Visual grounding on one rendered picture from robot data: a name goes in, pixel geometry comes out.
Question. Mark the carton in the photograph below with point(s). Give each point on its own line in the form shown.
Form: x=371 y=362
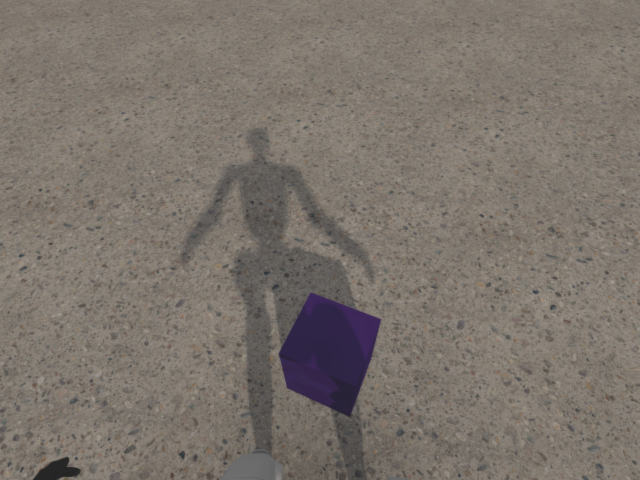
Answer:
x=327 y=352

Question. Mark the robot left hand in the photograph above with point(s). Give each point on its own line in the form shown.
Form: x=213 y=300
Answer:
x=56 y=470

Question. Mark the left robot thigh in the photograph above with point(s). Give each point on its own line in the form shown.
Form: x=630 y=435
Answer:
x=255 y=466

